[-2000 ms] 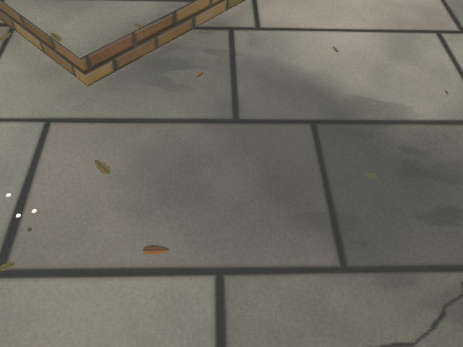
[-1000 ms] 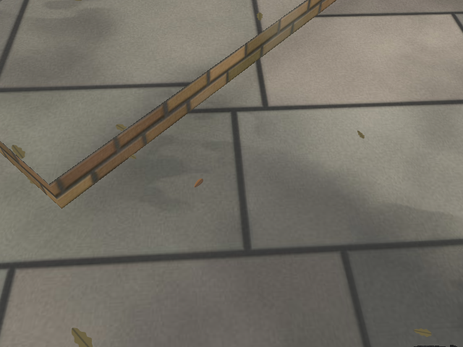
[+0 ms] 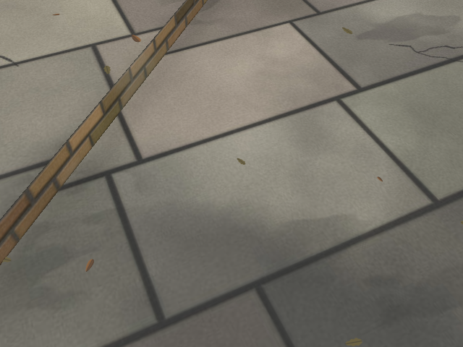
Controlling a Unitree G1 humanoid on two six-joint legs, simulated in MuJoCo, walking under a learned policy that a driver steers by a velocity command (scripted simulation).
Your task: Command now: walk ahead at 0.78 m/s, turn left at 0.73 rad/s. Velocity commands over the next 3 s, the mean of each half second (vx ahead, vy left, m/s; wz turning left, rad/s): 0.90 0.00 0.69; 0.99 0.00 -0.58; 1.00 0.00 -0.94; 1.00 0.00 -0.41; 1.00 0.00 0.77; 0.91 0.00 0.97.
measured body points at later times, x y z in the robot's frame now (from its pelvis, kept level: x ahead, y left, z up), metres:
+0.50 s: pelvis +0.32 +0.16 -0.01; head +0.34 +0.18 +0.44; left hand +0.34 +0.46 -0.11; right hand +0.50 -0.06 -0.12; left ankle +0.30 +0.20 -0.74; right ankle +0.39 -0.02 -0.64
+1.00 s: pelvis +0.76 +0.29 -0.01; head +0.77 +0.30 +0.44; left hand +0.74 +0.55 -0.14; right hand +1.00 +0.09 -0.06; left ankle +0.79 +0.49 -0.65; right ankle +0.78 +0.26 -0.74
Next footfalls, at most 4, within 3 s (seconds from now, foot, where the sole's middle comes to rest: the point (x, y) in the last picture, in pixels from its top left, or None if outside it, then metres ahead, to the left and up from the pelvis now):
0.30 left None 0.34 0.22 -0.78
0.80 right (163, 248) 0.82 0.27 -0.78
1.22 left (113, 164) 1.18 0.50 -0.78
1.70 right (215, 115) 1.46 0.12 -0.78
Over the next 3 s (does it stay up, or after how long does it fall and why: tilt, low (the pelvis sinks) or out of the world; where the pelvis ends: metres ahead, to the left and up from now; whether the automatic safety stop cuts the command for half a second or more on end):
stays up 2.39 -0.19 -0.03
